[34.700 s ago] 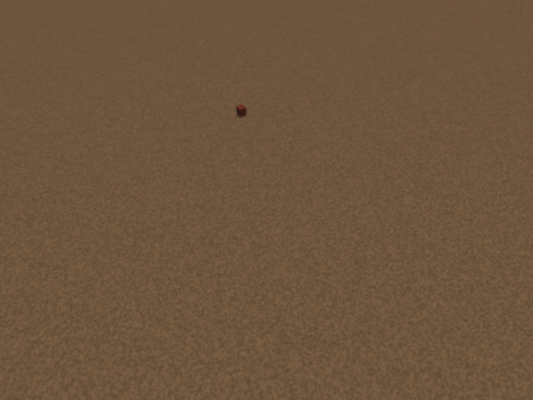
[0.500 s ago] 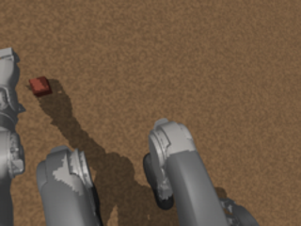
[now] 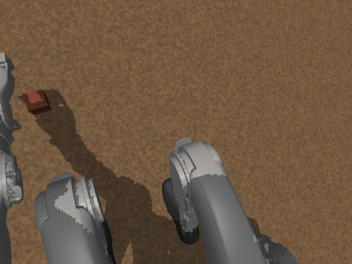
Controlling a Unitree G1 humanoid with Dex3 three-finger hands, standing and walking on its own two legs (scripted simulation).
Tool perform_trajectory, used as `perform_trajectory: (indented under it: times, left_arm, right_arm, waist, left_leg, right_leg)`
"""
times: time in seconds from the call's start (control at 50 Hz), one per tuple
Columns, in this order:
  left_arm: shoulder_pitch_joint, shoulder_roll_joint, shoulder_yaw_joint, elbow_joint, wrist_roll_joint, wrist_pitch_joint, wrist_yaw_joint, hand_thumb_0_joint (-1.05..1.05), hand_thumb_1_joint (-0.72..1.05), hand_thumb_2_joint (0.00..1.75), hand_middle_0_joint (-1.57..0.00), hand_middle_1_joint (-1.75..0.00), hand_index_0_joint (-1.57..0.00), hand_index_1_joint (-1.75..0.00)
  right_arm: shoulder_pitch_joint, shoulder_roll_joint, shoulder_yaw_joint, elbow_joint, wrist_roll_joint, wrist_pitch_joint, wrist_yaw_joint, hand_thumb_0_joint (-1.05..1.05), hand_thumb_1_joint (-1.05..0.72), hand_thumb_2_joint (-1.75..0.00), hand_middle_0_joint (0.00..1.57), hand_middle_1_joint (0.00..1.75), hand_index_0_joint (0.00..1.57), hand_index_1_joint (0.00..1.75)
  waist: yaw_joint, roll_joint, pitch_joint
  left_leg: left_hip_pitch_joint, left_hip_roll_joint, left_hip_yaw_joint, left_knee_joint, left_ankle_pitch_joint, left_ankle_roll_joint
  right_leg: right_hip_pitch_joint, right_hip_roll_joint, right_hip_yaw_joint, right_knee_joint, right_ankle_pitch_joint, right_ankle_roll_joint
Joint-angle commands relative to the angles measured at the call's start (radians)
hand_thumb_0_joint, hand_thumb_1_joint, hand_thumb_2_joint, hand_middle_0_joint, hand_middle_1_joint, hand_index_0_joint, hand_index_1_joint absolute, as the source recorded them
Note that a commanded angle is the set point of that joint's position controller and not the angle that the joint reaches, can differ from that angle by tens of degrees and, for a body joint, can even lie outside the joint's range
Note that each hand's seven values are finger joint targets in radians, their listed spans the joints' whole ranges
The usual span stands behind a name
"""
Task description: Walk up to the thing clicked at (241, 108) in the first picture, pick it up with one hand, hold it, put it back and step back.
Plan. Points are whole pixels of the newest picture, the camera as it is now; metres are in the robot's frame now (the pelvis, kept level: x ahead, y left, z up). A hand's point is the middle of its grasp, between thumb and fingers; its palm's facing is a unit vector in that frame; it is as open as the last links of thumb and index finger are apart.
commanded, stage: rise first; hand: left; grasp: from above
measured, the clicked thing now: (37, 102) +0.52 +0.23 -0.30
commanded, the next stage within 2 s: approach in 0.96 s
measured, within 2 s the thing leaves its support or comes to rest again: neither
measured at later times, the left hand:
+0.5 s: hand out of the picture +0.48 +0.27 -0.17, palm faces -0.44 -0.10 -0.89, open 14.1 cm
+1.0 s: hand out of the picture +0.47 +0.27 -0.17, palm faces -0.45 -0.10 -0.89, open 14.1 cm
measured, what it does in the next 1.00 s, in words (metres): stands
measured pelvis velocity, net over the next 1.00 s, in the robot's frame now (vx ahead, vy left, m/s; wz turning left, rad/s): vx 0.00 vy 0.00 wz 0.02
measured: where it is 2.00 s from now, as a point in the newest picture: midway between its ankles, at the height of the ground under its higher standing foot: (146, 240)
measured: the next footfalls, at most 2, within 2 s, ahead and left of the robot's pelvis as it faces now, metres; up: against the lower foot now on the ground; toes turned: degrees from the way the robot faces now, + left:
none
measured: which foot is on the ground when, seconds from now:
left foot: down 0.00-1.00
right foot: down 0.00-1.00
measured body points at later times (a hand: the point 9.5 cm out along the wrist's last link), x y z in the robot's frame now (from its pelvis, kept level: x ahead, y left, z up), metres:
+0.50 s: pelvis +0.00 +0.00 +0.00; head +0.25 +0.07 +0.37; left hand +0.50 +0.27 -0.12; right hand +0.03 -0.27 -0.09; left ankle +0.06 +0.12 -0.29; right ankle +0.11 -0.12 -0.29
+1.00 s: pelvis +0.00 +0.00 +0.01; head +0.25 +0.07 +0.38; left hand +0.49 +0.28 -0.12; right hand +0.03 -0.27 -0.09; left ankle +0.06 +0.12 -0.29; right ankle +0.11 -0.12 -0.29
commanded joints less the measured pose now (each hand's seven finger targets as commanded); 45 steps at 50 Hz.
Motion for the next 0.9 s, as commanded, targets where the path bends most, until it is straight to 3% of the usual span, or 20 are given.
perform_trajectory:
  times: [0.0,0.02,0.06,0.14,0.2,0.24,0.26,0.36,0.38,0.44,0.48,0.54,0.56,0.62,0.66,0.72,0.76,0.78,0.88]
  left_arm:
    - [-0.331,0.193,0.002,-0.144,-0.012,0.006,0.041,0.00,-0.53,1.00,-0.07,-0.97,-0.06,-0.98]
    - [-0.336,0.217,0.011,-0.154,-0.009,0.006,0.042,0.00,-0.53,1.00,-0.06,-0.99,-0.06,-0.99]
    - [-0.320,0.175,-0.008,-0.132,-0.016,0.011,0.030,0.00,-0.53,1.00,-0.06,-0.99,-0.06,-0.99]
    - [-0.324,0.194,-0.003,-0.161,-0.026,0.004,0.017,0.00,-0.53,1.00,-0.07,-0.99,-0.07,-0.99]
    - [-0.325,0.162,-0.017,-0.148,-0.031,-0.004,0.008,0.00,-0.53,1.01,-0.07,-0.98,-0.06,-0.98]
    - [-0.321,0.176,-0.020,-0.152,-0.022,-0.012,0.001,0.00,-0.53,1.00,-0.07,-0.99,-0.07,-0.99]
    - [-0.328,0.201,-0.006,-0.172,-0.022,-0.016,0.004,0.00,-0.53,1.01,-0.07,-0.98,-0.07,-0.99]
    - [-0.319,0.160,-0.019,-0.132,-0.020,-0.014,0.017,0.00,-0.53,1.01,-0.07,-0.98,-0.06,-0.98]
    - [-0.335,0.188,-0.004,-0.158,-0.016,-0.017,0.023,0.00,-0.54,1.02,-0.07,-0.97,-0.06,-0.98]
    - [-0.328,0.166,-0.011,-0.142,-0.011,-0.011,0.025,0.00,-0.53,1.02,-0.07,-0.98,-0.06,-0.98]
    - [-0.305,0.174,-0.007,-0.139,-0.017,-0.006,0.029,0.00,-0.54,1.02,-0.07,-0.97,-0.06,-0.98]
    - [-0.307,0.165,-0.014,-0.141,-0.016,-0.004,0.022,0.00,-0.55,1.02,-0.07,-0.97,-0.06,-0.98]
    - [-0.327,0.179,-0.008,-0.163,-0.023,-0.006,0.023,0.00,-0.55,1.03,-0.08,-0.98,-0.06,-0.99]
    - [-0.326,0.171,-0.008,-0.187,-0.031,-0.003,0.021,0.00,-0.55,1.02,-0.08,-0.98,-0.07,-0.99]
    - [-0.322,0.173,-0.010,-0.170,-0.030,0.000,0.019,0.00,-0.54,1.02,-0.07,-0.98,-0.06,-0.99]
    - [-0.310,0.141,-0.022,-0.143,-0.034,0.004,0.009,0.00,-0.54,1.02,-0.08,-0.96,-0.07,-0.97]
    - [-0.305,0.159,-0.019,-0.141,-0.036,0.000,0.008,0.00,-0.55,1.02,-0.09,-0.97,-0.07,-0.98]
    - [-0.312,0.154,-0.019,-0.139,-0.037,-0.002,0.006,0.00,-0.54,1.02,-0.08,-0.98,-0.07,-0.99]
    - [-0.311,0.169,-0.010,-0.154,-0.028,-0.014,0.005,0.00,-0.53,1.02,-0.09,-0.95,-0.08,-0.97]
  right_arm:
    - [0.226,-0.270,-0.087,0.014,0.005,0.003,-0.009,0.00,-0.89,-0.90,0.20,0.30,0.20,0.30]
    - [0.226,-0.273,-0.084,0.013,0.008,0.006,-0.009,0.00,-0.89,-0.90,0.20,0.30,0.20,0.30]
    - [0.228,-0.266,-0.087,0.012,0.008,0.006,-0.006,0.00,-0.89,-0.90,0.20,0.30,0.20,0.30]
    - [0.231,-0.263,-0.086,0.014,0.006,0.005,-0.006,0.00,-0.89,-0.90,0.20,0.30,0.20,0.30]
    - [0.236,-0.263,-0.087,0.015,0.009,0.008,-0.005,0.00,-0.89,-0.90,0.20,0.30,0.20,0.30]
    - [0.234,-0.260,-0.087,0.012,0.008,0.010,-0.007,0.00,-0.89,-0.90,0.20,0.30,0.20,0.30]
    - [0.236,-0.261,-0.086,0.015,0.010,0.012,-0.009,0.00,-0.89,-0.90,0.20,0.30,0.20,0.30]
    - [0.229,-0.258,-0.090,0.016,0.009,0.009,-0.011,0.00,-0.89,-0.90,0.20,0.30,0.20,0.30]
    - [0.229,-0.265,-0.092,0.016,0.010,0.010,-0.013,0.00,-0.89,-0.90,0.20,0.30,0.20,0.30]
    - [0.227,-0.262,-0.094,0.014,0.007,0.006,-0.015,0.00,-0.89,-0.90,0.20,0.30,0.20,0.30]
    - [0.216,-0.255,-0.095,0.011,0.010,0.007,-0.016,0.00,-0.89,-0.90,0.20,0.30,0.20,0.30]
    - [0.220,-0.251,-0.096,0.012,0.008,0.005,-0.015,0.00,-0.89,-0.90,0.20,0.30,0.20,0.30]
    - [0.218,-0.250,-0.097,0.015,0.010,0.006,-0.018,0.00,-0.89,-0.90,0.20,0.30,0.20,0.30]
    - [0.224,-0.250,-0.100,0.020,0.011,0.005,-0.017,0.00,-0.89,-0.90,0.20,0.30,0.20,0.30]
    - [0.226,-0.250,-0.104,0.023,0.015,0.009,-0.020,0.00,-0.89,-0.90,0.20,0.30,0.20,0.30]
    - [0.232,-0.248,-0.108,0.025,0.011,0.008,-0.020,0.00,-0.89,-0.90,0.20,0.30,0.20,0.30]
    - [0.223,-0.248,-0.103,0.026,0.016,0.012,-0.022,0.00,-0.89,-0.90,0.20,0.30,0.20,0.30]
    - [0.229,-0.251,-0.104,0.023,0.015,0.011,-0.022,0.00,-0.89,-0.90,0.20,0.30,0.20,0.30]
    - [0.228,-0.251,-0.102,0.019,0.015,0.011,-0.026,0.00,-0.89,-0.89,0.20,0.30,0.20,0.30]
  waist:
    - [-0.013,0.396,-0.719]
    - [-0.009,0.405,-0.721]
    - [-0.021,0.369,-0.696]
    - [-0.012,0.372,-0.716]
    - [-0.026,0.352,-0.701]
    - [-0.021,0.341,-0.710]
    - [-0.009,0.339,-0.731]
    - [-0.021,0.346,-0.696]
    - [-0.010,0.353,-0.708]
    - [-0.015,0.347,-0.706]
    - [0.006,0.363,-0.702]
    - [-0.006,0.334,-0.689]
    - [0.000,0.324,-0.728]
    - [0.010,0.363,-0.744]
    - [0.004,0.324,-0.747]
    - [-0.006,0.328,-0.711]
    - [0.009,0.331,-0.716]
    - [-0.004,0.311,-0.713]
    - [0.008,0.330,-0.729]
  left_leg:
    - [0.517,0.000,0.083,-0.269,0.230,0.026]
    - [0.502,-0.002,0.085,-0.268,0.234,0.027]
    - [0.490,-0.002,0.088,-0.264,0.231,0.031]
    - [0.482,-0.002,0.093,-0.260,0.228,0.033]
    - [0.471,-0.003,0.086,-0.267,0.221,0.031]
    - [0.467,-0.004,0.093,-0.260,0.221,0.034]
    - [0.461,-0.006,0.095,-0.261,0.220,0.035]
    - [0.476,-0.006,0.091,-0.272,0.208,0.031]
    - [0.481,-0.006,0.090,-0.279,0.207,0.031]
    - [0.494,-0.006,0.093,-0.272,0.211,0.032]
    - [0.490,-0.006,0.099,-0.281,0.203,0.031]
    - [0.469,-0.006,0.101,-0.276,0.193,0.036]
    - [0.469,-0.007,0.103,-0.272,0.194,0.038]
    - [0.490,-0.006,0.104,-0.286,0.218,0.033]
    - [0.485,-0.006,0.103,-0.275,0.217,0.036]
    - [0.475,-0.007,0.105,-0.283,0.208,0.035]
    - [0.478,-0.007,0.101,-0.288,0.211,0.033]
    - [0.472,-0.008,0.099,-0.285,0.207,0.035]
    - [0.482,-0.011,0.102,-0.288,0.214,0.033]
  right_leg:
    - [0.374,0.023,-0.101,-0.199,0.240,-0.084]
    - [0.381,0.020,-0.099,-0.198,0.242,-0.084]
    - [0.385,0.021,-0.097,-0.205,0.243,-0.081]
    - [0.413,0.024,-0.090,-0.212,0.242,-0.079]
    - [0.403,0.022,-0.098,-0.215,0.232,-0.079]
    - [0.429,0.023,-0.091,-0.220,0.237,-0.077]
    - [0.440,0.024,-0.089,-0.222,0.235,-0.076]
    - [0.392,0.022,-0.093,-0.218,0.223,-0.081]
    - [0.387,0.020,-0.094,-0.222,0.218,-0.081]
    - [0.380,0.019,-0.091,-0.220,0.225,-0.081]
    - [0.384,0.019,-0.086,-0.221,0.215,-0.083]
    - [0.393,0.019,-0.084,-0.230,0.206,-0.081]
    - [0.414,0.023,-0.078,-0.236,0.207,-0.079]
    - [0.415,0.019,-0.079,-0.230,0.228,-0.081]
    - [0.420,0.020,-0.078,-0.234,0.227,-0.080]
    - [0.412,0.017,-0.077,-0.239,0.221,-0.080]
    - [0.409,0.020,-0.080,-0.232,0.218,-0.084]
    - [0.410,0.018,-0.081,-0.236,0.215,-0.081]
    - [0.415,0.015,-0.079,-0.233,0.218,-0.081]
